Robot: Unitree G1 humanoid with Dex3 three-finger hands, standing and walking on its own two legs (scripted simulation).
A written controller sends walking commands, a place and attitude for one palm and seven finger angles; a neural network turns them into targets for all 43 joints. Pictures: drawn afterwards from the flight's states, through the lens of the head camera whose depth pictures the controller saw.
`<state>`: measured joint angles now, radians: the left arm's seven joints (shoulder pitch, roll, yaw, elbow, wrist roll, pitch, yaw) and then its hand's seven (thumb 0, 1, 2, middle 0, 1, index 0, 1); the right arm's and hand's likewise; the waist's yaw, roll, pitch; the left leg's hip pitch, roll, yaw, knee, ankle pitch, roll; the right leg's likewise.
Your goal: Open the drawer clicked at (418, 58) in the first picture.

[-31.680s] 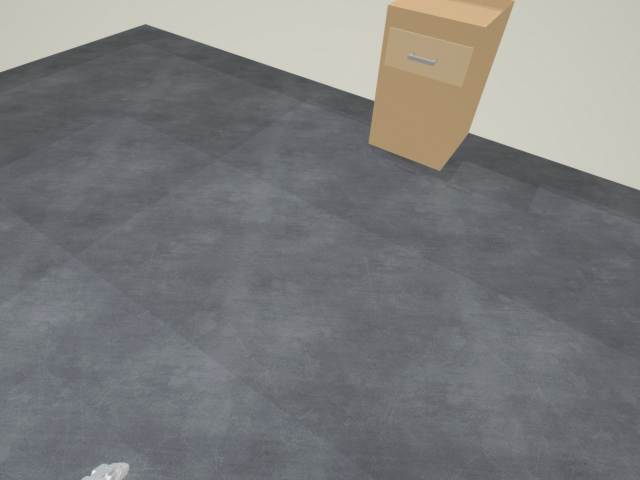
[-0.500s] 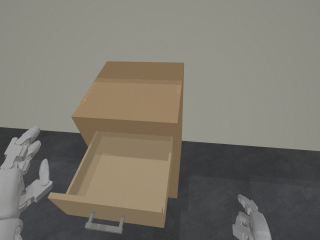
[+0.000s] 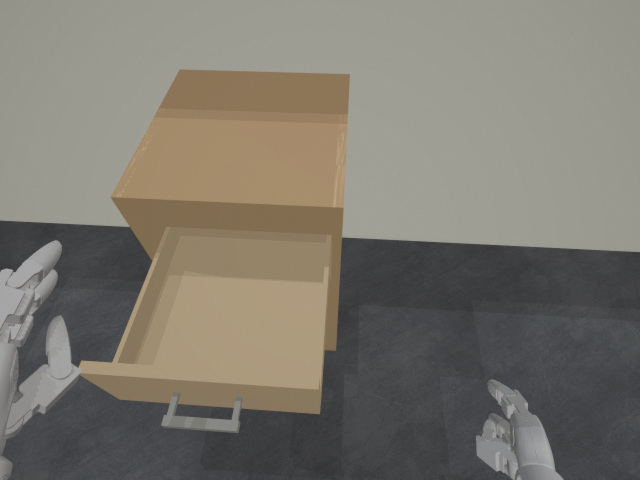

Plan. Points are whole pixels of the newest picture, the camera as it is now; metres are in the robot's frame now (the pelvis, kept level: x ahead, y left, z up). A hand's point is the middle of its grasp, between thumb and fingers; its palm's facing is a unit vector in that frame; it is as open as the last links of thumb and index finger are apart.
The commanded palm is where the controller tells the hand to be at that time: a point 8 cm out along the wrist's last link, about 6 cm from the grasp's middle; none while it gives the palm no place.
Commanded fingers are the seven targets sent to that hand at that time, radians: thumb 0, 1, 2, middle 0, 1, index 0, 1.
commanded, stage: step back with the hand held close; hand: left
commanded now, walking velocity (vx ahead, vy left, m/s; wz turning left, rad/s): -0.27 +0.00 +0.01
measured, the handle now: (203, 412) +0.24 +0.22 -0.23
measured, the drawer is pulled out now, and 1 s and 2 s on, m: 0.30 0.30 0.30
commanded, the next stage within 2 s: stop stepping back and stand still in 1.26 s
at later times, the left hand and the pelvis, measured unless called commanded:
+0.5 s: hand out of the picture +0.12 +0.24 +0.16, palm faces +0.40 -0.82 -0.42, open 7.4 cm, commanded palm +0.06 +0.29 +0.17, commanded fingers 0.00 0.90 0.90 -0.20 -0.30 -0.20 -0.30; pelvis -0.06 +0.01 -0.01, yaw +1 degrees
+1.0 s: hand out of the picture +0.07 +0.24 +0.17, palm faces +0.34 -0.81 -0.47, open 7.4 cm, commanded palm +0.01 +0.29 +0.17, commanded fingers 0.00 0.90 0.90 -0.20 -0.30 -0.20 -0.30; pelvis -0.11 +0.01 -0.01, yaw +2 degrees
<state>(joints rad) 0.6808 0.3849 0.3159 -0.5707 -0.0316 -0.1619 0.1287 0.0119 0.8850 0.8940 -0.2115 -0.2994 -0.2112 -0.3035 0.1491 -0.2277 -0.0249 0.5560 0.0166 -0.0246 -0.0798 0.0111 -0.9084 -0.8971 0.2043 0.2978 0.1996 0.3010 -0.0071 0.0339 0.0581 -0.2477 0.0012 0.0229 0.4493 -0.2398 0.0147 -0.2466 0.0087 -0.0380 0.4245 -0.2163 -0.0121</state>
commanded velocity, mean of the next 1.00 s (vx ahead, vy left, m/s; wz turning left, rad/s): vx -0.35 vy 0.00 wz -0.02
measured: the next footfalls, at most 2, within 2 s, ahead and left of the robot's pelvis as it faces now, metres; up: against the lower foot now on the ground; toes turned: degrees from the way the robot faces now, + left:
right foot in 0.68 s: -0.04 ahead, -0.11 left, +0.00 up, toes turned +2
right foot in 1.32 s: -0.23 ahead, -0.13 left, +0.00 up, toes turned -5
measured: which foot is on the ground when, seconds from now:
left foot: down 0.00-1.00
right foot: down 0.00-0.56, up 0.58-0.66, down 0.68-1.00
